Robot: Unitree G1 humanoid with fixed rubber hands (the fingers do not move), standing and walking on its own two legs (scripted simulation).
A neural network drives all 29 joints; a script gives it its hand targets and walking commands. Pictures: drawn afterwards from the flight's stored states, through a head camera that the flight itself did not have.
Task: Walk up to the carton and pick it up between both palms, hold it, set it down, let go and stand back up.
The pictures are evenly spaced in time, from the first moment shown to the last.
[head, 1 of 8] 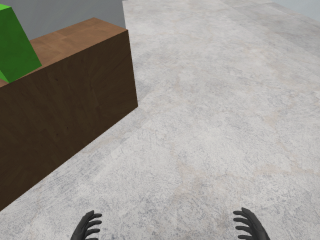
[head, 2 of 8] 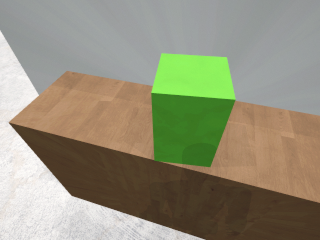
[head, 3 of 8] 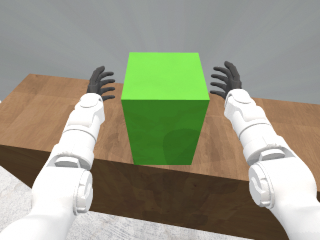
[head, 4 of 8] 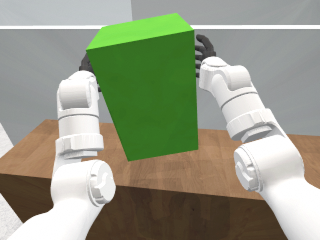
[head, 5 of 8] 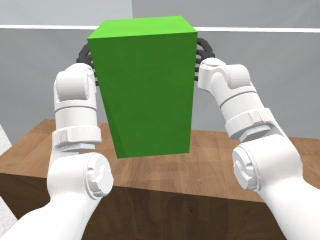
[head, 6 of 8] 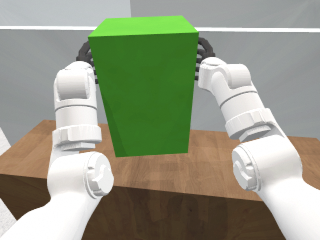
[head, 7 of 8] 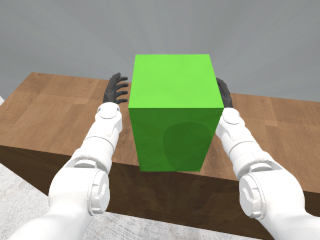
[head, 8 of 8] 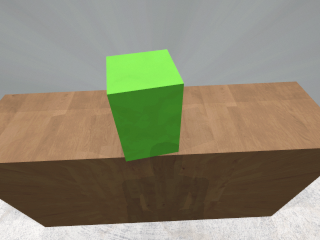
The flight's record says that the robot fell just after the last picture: no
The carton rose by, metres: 0.26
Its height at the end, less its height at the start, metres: +0.00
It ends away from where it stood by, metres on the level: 0.02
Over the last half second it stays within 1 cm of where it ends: yes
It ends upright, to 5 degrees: yes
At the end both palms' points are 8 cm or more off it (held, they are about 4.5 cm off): yes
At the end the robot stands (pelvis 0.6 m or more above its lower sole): yes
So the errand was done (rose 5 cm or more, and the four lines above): yes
